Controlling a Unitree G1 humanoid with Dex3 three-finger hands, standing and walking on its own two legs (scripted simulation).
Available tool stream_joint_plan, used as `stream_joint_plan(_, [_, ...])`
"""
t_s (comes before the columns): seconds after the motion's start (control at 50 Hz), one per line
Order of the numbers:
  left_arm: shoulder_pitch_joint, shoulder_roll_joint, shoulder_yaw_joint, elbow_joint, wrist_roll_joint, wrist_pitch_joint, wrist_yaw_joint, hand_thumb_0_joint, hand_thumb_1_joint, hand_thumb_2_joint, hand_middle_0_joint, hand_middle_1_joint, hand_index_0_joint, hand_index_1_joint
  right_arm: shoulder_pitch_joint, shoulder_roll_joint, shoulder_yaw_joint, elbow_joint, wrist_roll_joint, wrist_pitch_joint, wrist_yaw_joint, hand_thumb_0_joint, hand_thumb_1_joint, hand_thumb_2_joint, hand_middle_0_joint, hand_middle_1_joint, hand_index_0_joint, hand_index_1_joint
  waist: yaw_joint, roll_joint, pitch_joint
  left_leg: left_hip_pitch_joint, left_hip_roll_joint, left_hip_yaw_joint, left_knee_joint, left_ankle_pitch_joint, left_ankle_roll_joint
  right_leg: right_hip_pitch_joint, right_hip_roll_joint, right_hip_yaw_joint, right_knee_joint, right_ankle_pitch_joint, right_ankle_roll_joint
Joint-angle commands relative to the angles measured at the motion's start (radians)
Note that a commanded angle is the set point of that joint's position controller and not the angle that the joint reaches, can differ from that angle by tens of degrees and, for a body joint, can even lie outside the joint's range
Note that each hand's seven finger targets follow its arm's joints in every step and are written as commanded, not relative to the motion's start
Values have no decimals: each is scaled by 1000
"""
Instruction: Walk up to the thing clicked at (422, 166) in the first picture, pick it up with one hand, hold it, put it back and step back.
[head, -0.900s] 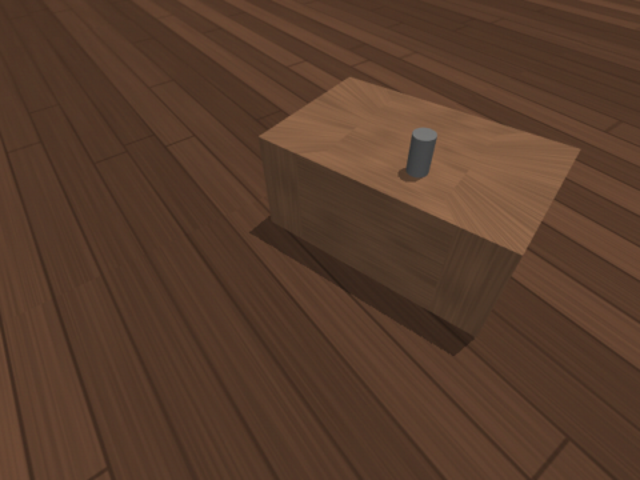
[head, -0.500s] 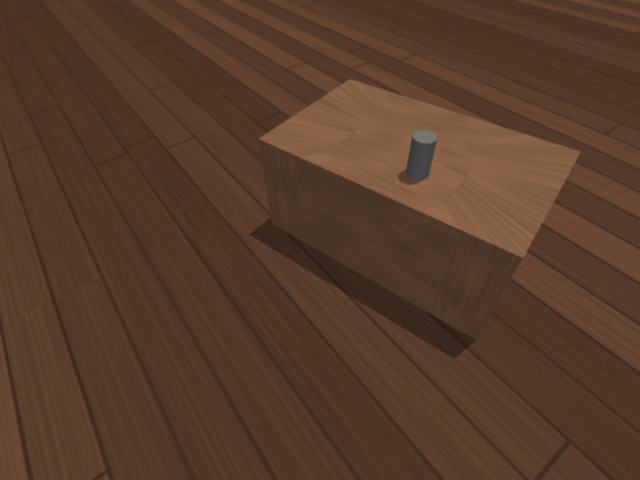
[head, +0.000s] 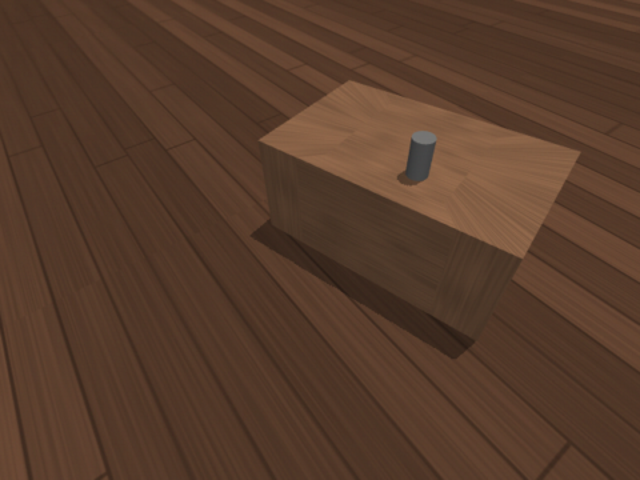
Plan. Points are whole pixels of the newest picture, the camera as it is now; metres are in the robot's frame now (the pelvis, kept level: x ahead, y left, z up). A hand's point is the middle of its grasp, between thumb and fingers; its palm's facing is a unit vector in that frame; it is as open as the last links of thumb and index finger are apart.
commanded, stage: stand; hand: left
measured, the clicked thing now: (420, 156) +1.09 -0.29 -0.26
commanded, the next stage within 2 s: walk up in 0.22 s
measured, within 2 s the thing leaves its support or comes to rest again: neither
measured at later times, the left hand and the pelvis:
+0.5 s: hand out of the picture +0.15 +0.23 -0.14, palm faces -0.23 -0.89 -0.39, open 7.4 cm; pelvis +0.04 -0.04 -0.02, yaw -12 degrees
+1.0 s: hand (238, 345) +0.39 +0.18 -0.17, palm faces -0.42 -0.82 -0.40, open 7.4 cm; pelvis +0.24 -0.06 -0.04, yaw -25 degrees
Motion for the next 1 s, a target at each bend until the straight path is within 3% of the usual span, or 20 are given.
stream_joint_plan(0.0, [-41,220,41,-63,1,-19,19,0,900,900,-200,-300,-200,-300,-35,-205,-39,-63,3,-26,-16,0,-900,-900,200,300,200,300,5,-15,-70,10,114,-84,-40,177,36,-5,-126,97,-45,188,-30])
stream_joint_plan(0.18, [-40,220,41,-62,5,-18,19,0,900,900,-200,-300,-200,-300,-30,-209,-39,-62,3,-24,-17,0,-900,-900,200,300,200,300,2,-18,-74,9,118,-84,-38,150,37,-4,-128,101,-55,173,-29])
stream_joint_plan(0.2, [39,306,117,-150,27,-5,-16,0,900,900,-200,-300,-200,-300,-12,-322,-121,-165,-27,-49,-4,0,-900,-900,200,300,200,300,-20,-29,-101,156,84,-7,107,-269,88,-191,-63,173,31,-200,-76])
stream_joint_plan(0.24, [-134,251,112,-208,29,4,-43,0,900,900,-200,-300,-200,-300,121,-324,-147,-139,-21,-57,0,0,-900,-900,200,300,200,300,-122,79,28,249,215,-162,-25,-524,163,-592,-33,105,229,-369,-55])
stream_joint_plan(0.26, [-185,229,111,-251,31,6,-52,0,900,900,-200,-300,-200,-300,147,-364,-165,-156,-23,-58,0,0,-900,-900,200,300,200,300,-153,200,71,186,412,-348,-193,-574,254,-672,-10,44,523,-311,-39])
stream_joint_plan(0.28, [-134,245,113,-259,33,2,-52,0,900,900,-200,-300,-200,-300,89,-379,-170,-198,-22,-67,-1,0,-900,-900,200,300,200,300,-103,131,89,112,518,-398,-223,-489,294,-663,-95,87,614,-292,-28])
stream_joint_plan(0.36, [58,246,122,-237,19,-1,-93,0,900,900,-200,-300,-200,-300,-28,-332,-161,-281,-38,-78,14,0,-900,-900,200,300,200,300,6,145,26,51,351,-86,-133,-329,214,-450,-141,38,459,-224,-11])
stream_joint_plan(0.44, [117,239,136,-243,29,-8,-99,0,900,900,-200,-300,-200,-300,-32,-321,-158,-311,-40,-62,29,0,-900,-900,200,300,200,300,19,128,27,-138,241,120,44,-301,153,-184,-55,-116,331,-81,-9])
stream_joint_plan(0.48, [296,285,163,-202,35,-22,-76,0,900,900,-200,-300,-200,-300,-34,-281,-142,-331,-35,-45,30,0,-900,-900,200,300,200,300,107,-50,-42,-318,179,181,351,-294,123,83,12,-131,295,-85,-26])
stream_joint_plan(0.5, [439,363,194,-187,33,-31,-52,0,900,900,-200,-300,-200,-300,-12,-204,-112,-350,-28,-42,36,0,-900,-900,200,300,200,300,185,-317,-69,-463,67,222,708,-304,77,188,-76,129,106,-345,-86])
stream_joint_plan(0.52, [416,461,203,-234,27,-45,-41,0,900,900,-200,-300,-200,-300,-12,-185,-97,-398,-7,-42,42,0,-900,-900,200,300,200,300,145,-428,-52,-643,-57,89,879,-448,27,136,-338,752,-181,-513,-221])
stream_joint_plan(0.54, [331,458,194,-264,9,-43,-40,0,900,900,-200,-300,-200,-300,-37,-273,-119,-385,-18,-37,36,0,-900,-900,200,300,200,300,105,-191,20,-596,46,-53,906,-404,20,-6,-408,840,-197,-655,-287])
stream_joint_plan(0.66, [185,345,152,-326,0,-70,-16,0,900,900,-200,-300,-200,-300,155,-277,-125,-306,-15,-28,55,0,-900,-900,200,300,200,300,-2,-124,46,-428,118,-45,689,-140,18,-175,-206,352,-93,-319,-194])
stream_joint_plan(0.8, [246,362,161,-366,4,-95,-12,0,900,900,-200,-300,-200,-300,53,-269,-135,-399,-35,-43,74,0,-900,-900,200,300,200,300,35,-114,62,-469,122,-37,435,-34,-1,-144,-207,339,-35,-304,-206])
stream_joint_plan(0.86, [218,362,152,-378,4,-96,-5,0,900,900,-200,-300,-200,-300,74,-264,-143,-404,-33,-60,73,0,-900,-900,200,300,200,300,7,-130,44,-318,93,14,358,-42,10,-216,-193,280,53,-95,-187])
stream_joint_plan(0.9, [183,338,138,-392,9,-93,0,0,900,900,-200,-300,-200,-300,211,-275,-157,-374,-30,-68,67,0,-900,-900,200,300,200,300,-80,-95,-11,-68,49,54,270,-26,29,-311,-155,222,228,56,-142])
stream_joint_plan(0.92, [213,288,122,-396,10,-92,1,0,900,900,-200,-300,-200,-300,326,-320,-176,-347,-35,-76,58,0,-900,-900,200,300,200,300,-135,57,-77,81,47,13,204,-111,57,-356,-80,146,492,125,-107])
stream_joint_plan(0.94, [277,204,98,-397,-3,-92,3,0,900,900,-200,-300,-200,-300,406,-389,-196,-346,-46,-87,46,0,-900,-900,200,300,200,300,-151,284,-124,206,255,-316,67,-313,123,-532,45,75,799,-39,-60])
stream_joint_plan(0.96, [323,244,103,-387,-8,-89,15,0,900,900,-200,-300,-200,-300,336,-433,-199,-374,-16,-86,43,0,-900,-900,200,300,200,300,-89,300,-106,155,442,-686,-114,-413,207,-644,93,71,937,-330,-49])
stream_joint_plan(0.98, [307,309,107,-364,1,-89,22,0,900,900,-200,-300,-200,-300,263,-422,-199,-390,6,-80,45,0,-900,-900,200,300,200,300,-50,175,-52,18,452,-675,-120,-432,233,-599,16,124,994,-298,-58])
